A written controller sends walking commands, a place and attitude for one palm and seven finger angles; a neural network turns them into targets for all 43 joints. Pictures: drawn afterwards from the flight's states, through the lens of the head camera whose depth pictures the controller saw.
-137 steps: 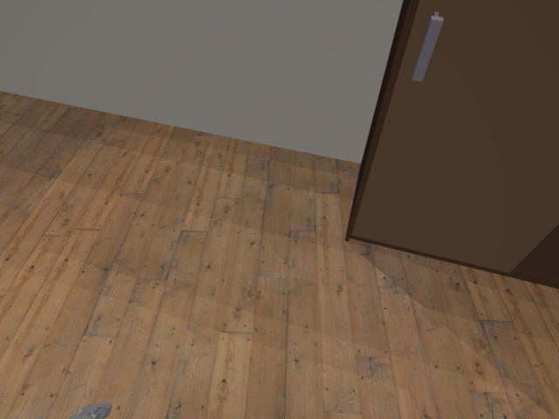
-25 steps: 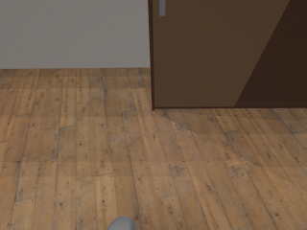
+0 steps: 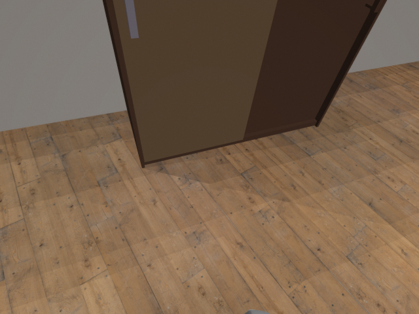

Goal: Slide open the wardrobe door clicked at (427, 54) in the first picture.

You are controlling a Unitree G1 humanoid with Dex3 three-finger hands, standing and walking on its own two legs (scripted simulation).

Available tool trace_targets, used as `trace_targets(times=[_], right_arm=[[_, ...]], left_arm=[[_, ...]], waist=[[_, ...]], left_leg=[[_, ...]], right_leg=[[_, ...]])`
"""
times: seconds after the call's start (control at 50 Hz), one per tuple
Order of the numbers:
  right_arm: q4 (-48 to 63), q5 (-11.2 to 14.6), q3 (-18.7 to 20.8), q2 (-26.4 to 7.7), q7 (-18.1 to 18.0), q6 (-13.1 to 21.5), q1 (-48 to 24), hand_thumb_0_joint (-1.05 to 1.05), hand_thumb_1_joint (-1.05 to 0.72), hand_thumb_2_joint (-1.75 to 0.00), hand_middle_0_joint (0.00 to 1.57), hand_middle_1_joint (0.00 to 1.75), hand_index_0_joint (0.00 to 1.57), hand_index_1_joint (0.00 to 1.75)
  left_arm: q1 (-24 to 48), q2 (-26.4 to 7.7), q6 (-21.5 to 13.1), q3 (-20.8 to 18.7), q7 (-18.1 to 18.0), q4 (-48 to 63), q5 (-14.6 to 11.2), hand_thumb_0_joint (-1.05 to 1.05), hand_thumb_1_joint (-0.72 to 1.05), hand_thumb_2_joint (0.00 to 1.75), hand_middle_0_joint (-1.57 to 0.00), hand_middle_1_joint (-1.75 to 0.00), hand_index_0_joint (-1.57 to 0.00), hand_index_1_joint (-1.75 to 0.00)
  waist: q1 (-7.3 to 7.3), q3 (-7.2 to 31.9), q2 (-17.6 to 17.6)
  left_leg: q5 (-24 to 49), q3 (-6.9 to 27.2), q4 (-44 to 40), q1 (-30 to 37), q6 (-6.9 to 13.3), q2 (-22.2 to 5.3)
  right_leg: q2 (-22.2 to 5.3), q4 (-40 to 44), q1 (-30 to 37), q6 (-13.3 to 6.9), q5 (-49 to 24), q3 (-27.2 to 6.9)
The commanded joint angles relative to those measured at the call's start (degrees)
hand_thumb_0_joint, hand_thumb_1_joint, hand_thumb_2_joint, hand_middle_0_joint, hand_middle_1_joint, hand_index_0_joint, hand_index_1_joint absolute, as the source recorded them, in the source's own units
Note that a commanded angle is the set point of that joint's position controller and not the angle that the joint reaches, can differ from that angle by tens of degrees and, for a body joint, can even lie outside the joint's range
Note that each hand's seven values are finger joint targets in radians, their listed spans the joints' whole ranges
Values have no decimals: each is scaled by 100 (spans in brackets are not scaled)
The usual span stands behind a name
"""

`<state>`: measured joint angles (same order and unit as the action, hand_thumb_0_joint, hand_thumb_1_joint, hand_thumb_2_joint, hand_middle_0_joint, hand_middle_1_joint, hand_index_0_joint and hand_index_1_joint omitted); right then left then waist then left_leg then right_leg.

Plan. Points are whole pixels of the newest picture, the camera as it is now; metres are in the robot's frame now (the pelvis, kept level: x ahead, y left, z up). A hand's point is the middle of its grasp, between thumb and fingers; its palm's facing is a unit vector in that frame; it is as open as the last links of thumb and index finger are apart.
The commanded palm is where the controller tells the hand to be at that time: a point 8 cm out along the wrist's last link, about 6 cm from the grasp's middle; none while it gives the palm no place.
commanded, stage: walk to a spot facing it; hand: left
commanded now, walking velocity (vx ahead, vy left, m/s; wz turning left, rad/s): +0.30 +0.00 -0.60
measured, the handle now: (129, 11) +0.98 +0.34 +0.12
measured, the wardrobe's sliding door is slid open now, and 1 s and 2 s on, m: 0.00 0.00 0.00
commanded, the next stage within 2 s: turn to face it in 0.80 s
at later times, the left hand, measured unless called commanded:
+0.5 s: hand (154, 286) +0.21 +0.14 -0.19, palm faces -0.24 -0.96 -0.15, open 7.4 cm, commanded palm none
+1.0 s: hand (207, 191) +0.48 +0.02 -0.18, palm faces -0.52 -0.84 -0.18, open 7.4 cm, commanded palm none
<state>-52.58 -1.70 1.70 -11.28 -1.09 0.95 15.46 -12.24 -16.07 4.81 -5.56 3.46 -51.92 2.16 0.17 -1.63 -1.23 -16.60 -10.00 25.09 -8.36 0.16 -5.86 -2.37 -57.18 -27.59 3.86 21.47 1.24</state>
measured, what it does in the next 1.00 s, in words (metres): walks ahead, turning right: right foot, then left foot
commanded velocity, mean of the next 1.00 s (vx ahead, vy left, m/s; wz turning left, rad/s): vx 0.20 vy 0.00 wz -0.34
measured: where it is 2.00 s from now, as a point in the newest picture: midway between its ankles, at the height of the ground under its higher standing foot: (232, 293)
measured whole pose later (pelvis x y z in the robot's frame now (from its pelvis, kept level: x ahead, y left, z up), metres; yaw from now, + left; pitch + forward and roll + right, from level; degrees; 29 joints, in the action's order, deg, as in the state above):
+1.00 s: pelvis +0.30 -0.08 -0.02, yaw -30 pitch +0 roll +0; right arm -61.6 -1.8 2.7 -7.1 -1.2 2.0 21.4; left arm -6.9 -9.8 1.9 -4.4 1.4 -55.5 2.2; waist -3.6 -5.9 -0.1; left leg -23.6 -22.8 30.4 -4.5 -1.4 -8.3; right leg -3.8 -40.6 -27.1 1.2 12.9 7.5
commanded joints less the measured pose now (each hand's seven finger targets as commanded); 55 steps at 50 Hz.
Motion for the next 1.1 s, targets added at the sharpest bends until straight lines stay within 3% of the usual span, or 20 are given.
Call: trace_targets(times=[0.0,0.08,0.12,0.14,0.16,0.18,0.28,0.42,0.48,0.5,0.52,0.54,0.58,0.64,0.82,0.92,0.96,0.98,1.02,1.08], right_arm=[[112,-17,360,-1250,-38,128,504,0,-90,-90,20,30,20,30],[-11,-45,383,-1319,16,128,498,0,-90,-90,20,30,20,30],[-9,6,347,-1242,68,119,357,0,-90,-90,20,30,20,30],[166,92,229,-816,158,121,354,0,-90,-90,20,30,20,30],[597,56,150,-707,154,119,-385,0,-90,-90,20,30,20,30],[647,54,208,-860,122,128,-625,0,-90,-90,20,30,20,30],[96,-32,240,-636,199,20,6,0,-90,-90,20,30,20,30],[201,53,252,-522,262,175,-69,0,-90,-90,20,30,20,30],[-239,23,364,-872,135,268,1257,0,-90,-90,20,30,20,30],[-395,-85,497,-1485,55,321,1905,0,-90,-90,20,30,20,30],[-388,-82,444,-1657,32,288,2013,0,-90,-90,20,30,20,30],[-337,-36,391,-1497,-27,261,1545,0,-90,-90,20,30,20,30],[-162,-12,241,-859,-27,323,751,0,-90,-90,20,30,20,30],[-224,50,161,-477,-73,426,421,0,-90,-90,20,30,20,30],[-536,45,253,-505,-86,278,783,0,-90,-90,20,30,20,30],[-691,-19,284,-500,-61,163,966,0,-90,-90,20,30,20,30],[-769,19,259,-499,-45,133,899,0,-90,-90,20,30,20,30],[-778,65,236,-435,-17,149,877,0,-90,-90,20,30,20,30],[-650,170,94,91,0,119,1039,0,-90,-90,20,30,20,30],[-639,134,119,43,-39,-114,571,0,-90,-90,20,30,20,30]], left_arm=[[1037,-69,-266,32,68,757,-46,0,90,90,-20,-30,-20,-30],[906,-4,-369,48,51,681,-44,0,90,90,-20,-30,-20,-30],[-278,-321,-491,-33,-23,264,-31,0,90,90,-20,-30,-20,-30],[-1090,-1103,-596,-176,-128,28,-1,0,90,90,-20,-30,-20,-30],[-1596,-1581,-573,-275,-218,-112,-151,0,90,90,-20,-30,-20,-30],[-1457,-1493,-570,-254,-301,-93,-174,0,90,90,-20,-30,-20,-30],[-23,-694,-702,7,-328,90,-66,0,90,90,-20,-30,-20,-30],[-100,-763,-764,-16,-329,-196,-54,0,90,90,-20,-30,-20,-30],[64,-464,-701,-1,-304,-181,-87,0,90,90,-20,-30,-20,-30],[-197,19,-648,48,-265,-101,-150,0,90,90,-20,-30,-20,-30],[-304,132,-658,97,-248,44,-143,0,90,90,-20,-30,-20,-30],[-160,0,-629,74,-272,28,-89,0,90,90,-20,-30,-20,-30],[67,14,-626,7,-148,-79,-33,0,90,90,-20,-30,-20,-30],[-445,295,-465,6,-116,-294,-30,0,90,90,-20,-30,-20,-30],[389,470,-289,5,-133,42,-45,0,90,90,-20,-30,-20,-30],[699,530,-422,86,-223,94,-30,0,90,90,-20,-30,-20,-30],[56,467,-537,122,-305,-135,-5,0,90,90,-20,-30,-20,-30],[-575,233,-636,96,-361,-355,8,0,90,90,-20,-30,-20,-30],[-1346,-560,-784,33,-471,-736,-103,0,90,90,-20,-30,-20,-30],[-288,-286,-701,100,-574,-478,-111,0,90,90,-20,-30,-20,-30]], waist=[[-382,-264,1132],[-289,-62,1132],[336,509,379],[694,1024,-1331],[946,841,-1769],[847,668,-933],[-71,-208,-630],[-167,-349,-783],[-780,39,321],[-910,452,1996],[-756,516,2541],[-638,344,2201],[-316,-476,986],[34,-255,900],[-169,-223,818],[-351,-180,1035],[-34,227,856],[265,688,511],[391,1653,-943],[200,830,-758]], left_leg=[[-416,943,-1272,420,707,-1547],[103,443,-691,138,505,-1571],[591,-269,1165,-615,55,-1139],[-650,-698,2978,-2392,-259,-605],[-2015,34,4202,-3687,-352,-87],[-1632,649,4454,-3831,-305,-309],[-228,488,3395,-2529,-464,-378],[292,336,1543,-1374,-363,-78],[263,333,547,645,-337,-18],[-851,2214,-394,1341,12,-1401],[-1884,3836,-1447,1250,409,-2315],[-2580,4023,-1705,661,480,-2550],[-1936,2621,-1699,-328,250,-1963],[96,864,-1403,-463,-3,-1410],[2835,-447,-816,511,532,-1510],[3463,-489,-198,501,591,-1543],[3883,-499,622,377,403,-1339],[3455,-532,1373,64,183,-1115],[-1895,-35,3348,-1597,-257,-36],[-1711,839,4136,-1829,-250,-130]], right_leg=[[-196,1034,-568,-69,48,278],[58,2138,605,-260,159,633],[202,3179,2595,-533,-493,681],[-1243,3793,4291,-1088,410,-1288],[-2219,4250,4272,-1581,-335,-3260],[-2239,4319,3798,-1821,140,-3201],[-1108,4500,1519,-1307,-236,-1215],[-1000,4296,1161,-1215,-251,-1177],[-358,2607,491,-908,-413,-783],[416,591,-303,-599,513,-145],[661,-893,-959,-516,1348,-46],[239,-1720,-1124,-563,917,-416],[-192,-1900,-1118,-510,-220,-323],[-267,-1626,-632,-336,-878,-148],[-404,113,-985,-71,-957,387],[-127,1593,-21,-284,-673,641],[122,2457,1067,-364,-1238,832],[-101,2986,2102,-409,-2255,637],[-2288,2855,3871,-1485,-6425,-1193],[-2161,3453,2506,-1534,-4677,-837]])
